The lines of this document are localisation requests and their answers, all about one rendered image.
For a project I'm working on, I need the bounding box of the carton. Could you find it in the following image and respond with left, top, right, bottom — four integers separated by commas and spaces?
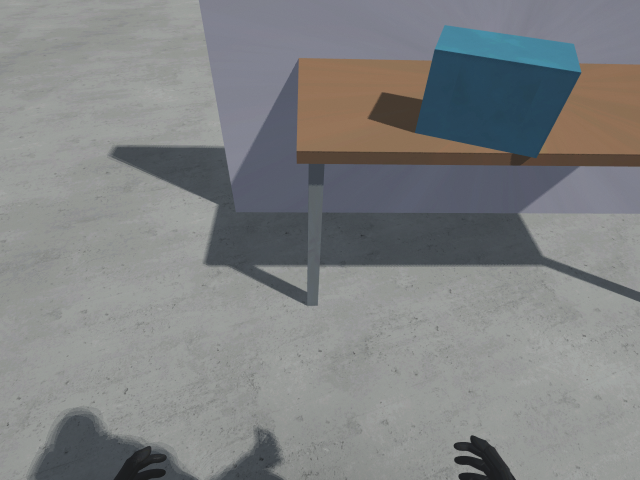
415, 25, 581, 158

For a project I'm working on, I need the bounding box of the robot right hand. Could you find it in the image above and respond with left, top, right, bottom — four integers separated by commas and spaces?
454, 435, 516, 480

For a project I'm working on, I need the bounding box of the table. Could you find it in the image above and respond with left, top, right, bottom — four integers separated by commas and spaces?
297, 58, 640, 306

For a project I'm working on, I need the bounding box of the robot left hand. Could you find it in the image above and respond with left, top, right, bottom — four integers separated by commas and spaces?
114, 446, 167, 480

